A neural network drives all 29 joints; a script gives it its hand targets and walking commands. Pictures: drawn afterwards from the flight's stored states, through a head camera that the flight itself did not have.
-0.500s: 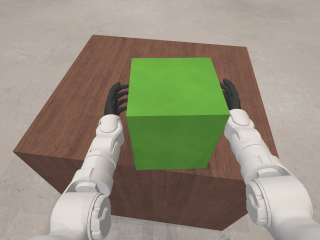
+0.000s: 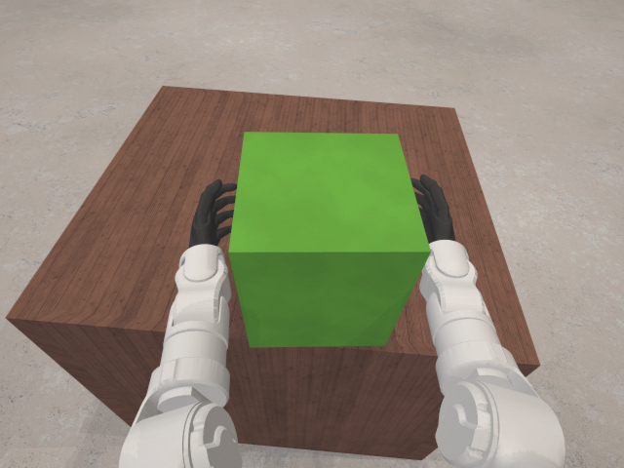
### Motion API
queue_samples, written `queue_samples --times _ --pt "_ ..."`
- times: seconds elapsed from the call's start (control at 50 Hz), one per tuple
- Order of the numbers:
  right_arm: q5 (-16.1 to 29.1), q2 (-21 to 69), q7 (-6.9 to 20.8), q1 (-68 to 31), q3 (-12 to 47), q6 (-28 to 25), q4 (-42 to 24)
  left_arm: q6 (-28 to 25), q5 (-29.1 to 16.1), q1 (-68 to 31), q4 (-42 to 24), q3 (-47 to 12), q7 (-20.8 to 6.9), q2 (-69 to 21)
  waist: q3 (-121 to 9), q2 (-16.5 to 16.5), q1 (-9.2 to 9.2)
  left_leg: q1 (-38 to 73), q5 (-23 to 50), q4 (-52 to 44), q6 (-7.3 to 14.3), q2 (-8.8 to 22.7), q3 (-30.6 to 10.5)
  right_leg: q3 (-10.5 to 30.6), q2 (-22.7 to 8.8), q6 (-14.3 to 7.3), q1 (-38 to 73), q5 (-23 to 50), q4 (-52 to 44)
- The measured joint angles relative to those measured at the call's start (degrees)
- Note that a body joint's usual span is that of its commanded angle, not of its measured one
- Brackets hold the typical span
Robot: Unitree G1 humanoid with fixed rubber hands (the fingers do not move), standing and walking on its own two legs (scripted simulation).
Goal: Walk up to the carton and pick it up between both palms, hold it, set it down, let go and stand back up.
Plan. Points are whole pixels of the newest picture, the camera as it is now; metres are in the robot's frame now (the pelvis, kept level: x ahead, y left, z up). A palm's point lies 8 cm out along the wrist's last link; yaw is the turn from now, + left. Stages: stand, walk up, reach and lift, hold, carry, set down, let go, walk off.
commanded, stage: reach and lift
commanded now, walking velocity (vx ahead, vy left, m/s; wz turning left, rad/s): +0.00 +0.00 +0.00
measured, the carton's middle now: (319, 246) +0.42 +0.02 +0.04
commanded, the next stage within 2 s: none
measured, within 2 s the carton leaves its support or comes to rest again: leaves its support in 1.40 s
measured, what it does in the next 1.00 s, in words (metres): stands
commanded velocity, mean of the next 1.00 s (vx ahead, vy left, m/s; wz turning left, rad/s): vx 0.00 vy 0.00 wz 0.00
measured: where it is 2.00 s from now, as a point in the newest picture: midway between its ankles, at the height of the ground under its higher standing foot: outside the picture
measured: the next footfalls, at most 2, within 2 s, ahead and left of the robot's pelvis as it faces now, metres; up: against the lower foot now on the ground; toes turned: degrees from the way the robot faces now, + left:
none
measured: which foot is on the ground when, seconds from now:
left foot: down 0.00-1.00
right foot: down 0.00-1.00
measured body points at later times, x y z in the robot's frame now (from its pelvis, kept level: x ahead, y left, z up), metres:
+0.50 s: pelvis +0.00 +0.00 +0.00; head +0.03 +0.01 +0.45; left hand +0.39 +0.18 +0.09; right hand +0.42 -0.13 +0.09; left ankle -0.01 +0.13 -0.75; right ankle +0.00 -0.11 -0.75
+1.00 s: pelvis +0.00 +0.00 +0.00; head +0.03 +0.02 +0.45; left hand +0.39 +0.18 +0.08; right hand +0.42 -0.13 +0.09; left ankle -0.01 +0.13 -0.75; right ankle +0.00 -0.11 -0.75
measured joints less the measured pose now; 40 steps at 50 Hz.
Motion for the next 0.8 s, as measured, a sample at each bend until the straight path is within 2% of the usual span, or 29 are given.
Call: queue_samples --times 0.26,0.8 --pt "1.4 0.3 0.3 1.6 1.0 -0.9 -2.3 3.8 0.7 1.5 -5.9 -1.9 -0.4 -1.1 2.8 -1.1 0.07 2.3 -0.4 0.0 0.1 0.1 0.9 -0.3 -0.2 0.0 2.3 -0.5 0.0" --pt "0.4 0.3 -0.2 1.5 1.4 -1.8 -2.3 3.5 0.8 1.5 -6.0 -1.1 -0.8 -1.3 2.6 -0.6 -0.44 1.9 0.4 -0.9 0.1 0.0 0.8 -1.7 -0.5 -0.1 2.0 -0.4 -0.2"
